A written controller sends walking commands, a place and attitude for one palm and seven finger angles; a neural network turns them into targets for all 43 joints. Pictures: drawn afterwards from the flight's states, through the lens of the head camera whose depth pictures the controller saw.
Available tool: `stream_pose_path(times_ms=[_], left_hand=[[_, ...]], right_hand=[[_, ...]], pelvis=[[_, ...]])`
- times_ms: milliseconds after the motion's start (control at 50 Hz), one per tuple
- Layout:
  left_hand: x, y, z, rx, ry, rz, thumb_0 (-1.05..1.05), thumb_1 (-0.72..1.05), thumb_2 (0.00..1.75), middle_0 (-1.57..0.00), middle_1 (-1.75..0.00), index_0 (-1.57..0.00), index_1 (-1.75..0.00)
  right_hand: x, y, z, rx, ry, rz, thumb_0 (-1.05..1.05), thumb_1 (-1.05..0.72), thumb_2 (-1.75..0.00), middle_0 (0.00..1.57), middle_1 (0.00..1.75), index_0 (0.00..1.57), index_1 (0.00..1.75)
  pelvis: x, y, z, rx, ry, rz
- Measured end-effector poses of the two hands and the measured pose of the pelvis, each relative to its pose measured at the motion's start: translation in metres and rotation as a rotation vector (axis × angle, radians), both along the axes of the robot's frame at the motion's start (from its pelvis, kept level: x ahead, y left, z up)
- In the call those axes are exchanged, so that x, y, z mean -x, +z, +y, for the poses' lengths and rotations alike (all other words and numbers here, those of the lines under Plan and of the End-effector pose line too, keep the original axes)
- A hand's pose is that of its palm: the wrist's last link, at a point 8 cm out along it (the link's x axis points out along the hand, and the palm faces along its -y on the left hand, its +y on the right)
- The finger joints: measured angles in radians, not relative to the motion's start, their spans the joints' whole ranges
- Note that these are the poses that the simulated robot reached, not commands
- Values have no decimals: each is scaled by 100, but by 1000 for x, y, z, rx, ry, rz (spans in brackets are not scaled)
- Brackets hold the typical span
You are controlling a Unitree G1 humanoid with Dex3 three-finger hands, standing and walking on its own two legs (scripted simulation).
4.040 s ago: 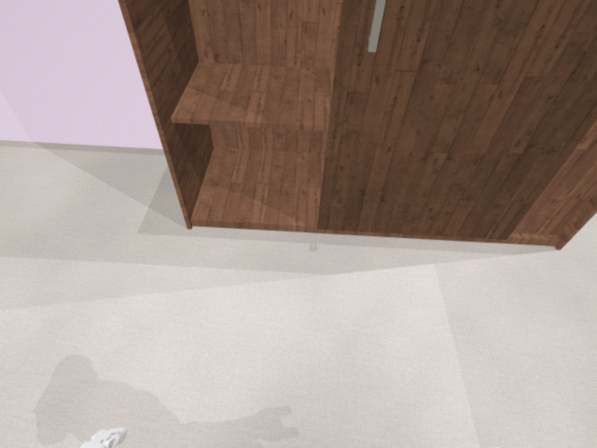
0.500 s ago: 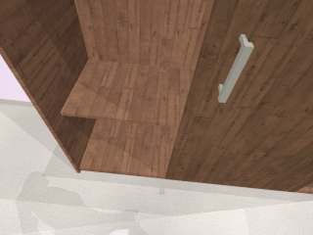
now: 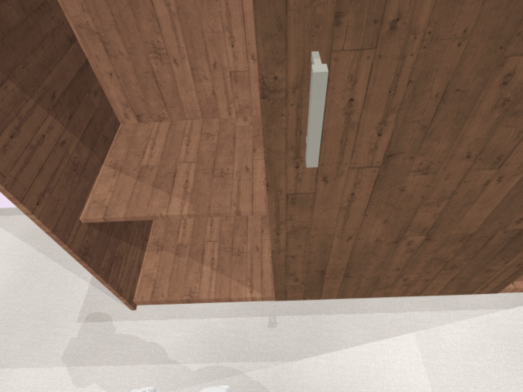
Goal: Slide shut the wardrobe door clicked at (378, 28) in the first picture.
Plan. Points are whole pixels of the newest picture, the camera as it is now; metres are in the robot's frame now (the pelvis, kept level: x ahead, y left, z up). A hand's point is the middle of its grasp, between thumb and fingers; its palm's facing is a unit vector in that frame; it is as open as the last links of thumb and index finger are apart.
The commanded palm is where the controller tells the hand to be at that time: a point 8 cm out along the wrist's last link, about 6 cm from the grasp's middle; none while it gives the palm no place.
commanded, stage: come to a stop and stand still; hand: right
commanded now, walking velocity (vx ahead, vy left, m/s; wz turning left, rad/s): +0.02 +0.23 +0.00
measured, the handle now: (313, 114) +0.49 -0.07 +0.16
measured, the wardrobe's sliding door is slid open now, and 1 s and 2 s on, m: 0.56 0.56 0.56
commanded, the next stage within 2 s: look again from close up in 1.58 s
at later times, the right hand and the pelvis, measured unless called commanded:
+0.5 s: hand out of the picture -0.01 -0.14 -0.16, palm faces -0.03 +0.97 -0.23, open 7.3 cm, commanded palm none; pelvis -0.04 +0.04 +0.01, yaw +2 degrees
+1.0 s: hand out of the picture -0.06 -0.09 -0.17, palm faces +0.05 +0.99 -0.15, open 7.4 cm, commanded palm none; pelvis -0.02 +0.06 +0.01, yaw +1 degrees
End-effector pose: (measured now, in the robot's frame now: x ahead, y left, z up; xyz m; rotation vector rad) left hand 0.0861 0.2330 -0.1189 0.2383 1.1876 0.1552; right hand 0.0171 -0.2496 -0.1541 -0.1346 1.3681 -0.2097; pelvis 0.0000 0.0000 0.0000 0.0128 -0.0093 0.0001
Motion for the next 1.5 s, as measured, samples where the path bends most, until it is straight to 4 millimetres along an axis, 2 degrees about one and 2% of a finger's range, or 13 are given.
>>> stream_pose_path(times_ms=[80,180,240,320,420,480,540,700,900,1020,1160,1340,1500], left_hand=[[22,7,-13,-4,28,30,0,93,90,-20,-30,-21,-30],[52,8,-10,-8,89,46,0,93,90,-20,-30,-21,-30],[76,5,-4,-1,126,76,0,92,90,-20,-30,-21,-30],[116,-6,7,26,169,140,0,92,90,-20,-30,-21,-30],[162,-27,23,84,205,235,0,91,90,-20,-30,-20,-30],[179,-31,26,117,200,280,1,91,90,-20,-30,-20,-30],[187,-33,27,134,196,294,1,91,90,-20,-30,-20,-30],[184,-31,27,154,177,314,1,91,90,-20,-30,-20,-30],[145,-28,36,115,140,272,0,91,90,-20,-30,-20,-30],[116,-25,38,83,122,215,1,92,90,-20,-30,-20,-30],[98,-22,36,67,113,171,1,93,90,-20,-30,-20,-30],[100,-22,24,76,109,180,1,93,90,-20,-30,-20,-30],[111,-22,12,93,111,206,1,92,90,-20,-30,-20,-30]], right_hand=[[16,5,-6,-21,7,31,1,-91,-90,20,29,20,30],[35,9,-7,-31,37,95,1,-91,-90,20,29,20,30],[39,12,-2,-27,59,110,1,-91,-90,19,29,20,30],[34,16,12,-14,91,86,1,-91,-90,19,29,20,30],[28,22,41,19,107,14,1,-91,-90,19,29,20,30],[29,28,60,16,104,-14,1,-91,-90,19,29,20,30],[34,26,72,14,99,-15,1,-93,-90,20,29,20,30],[58,18,101,-29,62,46,1,-93,-90,20,30,20,30],[82,14,119,-80,3,127,1,-91,-90,20,30,20,30],[81,12,112,-79,-6,132,1,-91,-90,20,30,20,30],[67,13,92,-59,13,110,1,-91,-90,20,30,20,30],[46,17,67,-25,41,72,1,-91,-90,20,29,20,30],[35,19,55,-13,55,49,1,-91,-90,20,29,20,30]], pelvis=[[6,8,-6,-10,15,10],[14,12,-8,-6,42,22],[20,12,-5,-2,49,23],[29,10,5,9,48,21],[39,4,27,29,41,5],[38,7,37,24,32,-2],[36,6,46,14,36,-10],[36,6,63,12,24,-20],[25,6,63,12,19,-10],[18,6,56,14,22,-14],[14,6,46,18,28,-16],[12,8,35,22,30,-13],[12,9,28,24,28,-13]])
